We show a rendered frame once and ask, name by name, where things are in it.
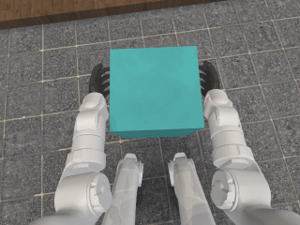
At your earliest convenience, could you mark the robot left upper arm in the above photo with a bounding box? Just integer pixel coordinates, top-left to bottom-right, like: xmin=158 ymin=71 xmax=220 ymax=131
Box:
xmin=29 ymin=171 xmax=113 ymax=225

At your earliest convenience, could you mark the robot right hand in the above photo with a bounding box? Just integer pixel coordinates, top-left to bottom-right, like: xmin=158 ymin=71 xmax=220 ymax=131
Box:
xmin=198 ymin=60 xmax=220 ymax=98

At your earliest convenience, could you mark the robot left thigh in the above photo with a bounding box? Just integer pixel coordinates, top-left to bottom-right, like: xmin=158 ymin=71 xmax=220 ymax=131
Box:
xmin=101 ymin=157 xmax=143 ymax=225

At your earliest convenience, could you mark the right robot forearm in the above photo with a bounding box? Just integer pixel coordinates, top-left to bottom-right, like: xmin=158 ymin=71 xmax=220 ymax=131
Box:
xmin=202 ymin=89 xmax=271 ymax=202

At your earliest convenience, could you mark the left robot forearm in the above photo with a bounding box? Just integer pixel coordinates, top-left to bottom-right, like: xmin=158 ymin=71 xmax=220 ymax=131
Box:
xmin=54 ymin=92 xmax=109 ymax=209

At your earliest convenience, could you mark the robot left hand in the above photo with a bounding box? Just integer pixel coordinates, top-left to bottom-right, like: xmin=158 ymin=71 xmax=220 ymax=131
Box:
xmin=88 ymin=63 xmax=111 ymax=98

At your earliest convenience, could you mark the robot left shin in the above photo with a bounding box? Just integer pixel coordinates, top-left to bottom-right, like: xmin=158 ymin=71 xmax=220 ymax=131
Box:
xmin=116 ymin=153 xmax=138 ymax=171

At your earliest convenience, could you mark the carton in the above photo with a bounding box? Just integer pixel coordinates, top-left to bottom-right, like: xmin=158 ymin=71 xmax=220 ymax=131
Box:
xmin=110 ymin=46 xmax=204 ymax=139

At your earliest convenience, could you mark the robot right upper arm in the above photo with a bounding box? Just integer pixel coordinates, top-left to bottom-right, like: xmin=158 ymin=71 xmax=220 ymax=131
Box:
xmin=210 ymin=167 xmax=300 ymax=225

